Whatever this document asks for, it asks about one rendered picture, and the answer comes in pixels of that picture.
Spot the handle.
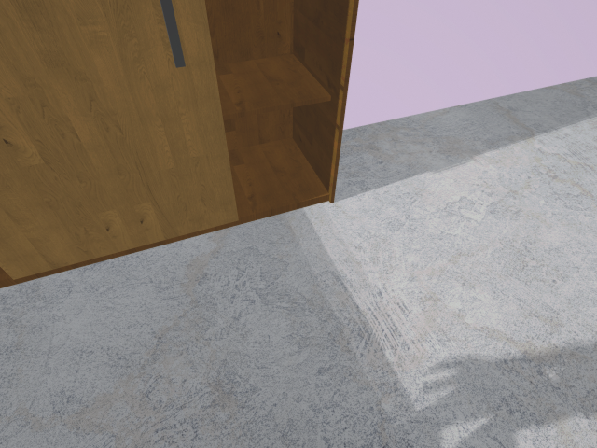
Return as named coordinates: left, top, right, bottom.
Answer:
left=160, top=0, right=186, bottom=68

